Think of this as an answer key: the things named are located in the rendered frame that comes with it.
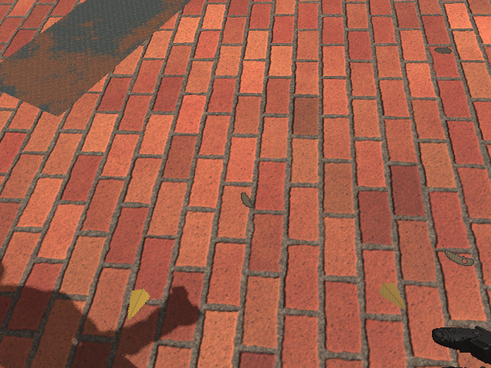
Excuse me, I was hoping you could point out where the right robot hand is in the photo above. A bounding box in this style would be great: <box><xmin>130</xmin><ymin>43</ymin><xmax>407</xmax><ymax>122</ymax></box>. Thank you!
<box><xmin>432</xmin><ymin>326</ymin><xmax>491</xmax><ymax>368</ymax></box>

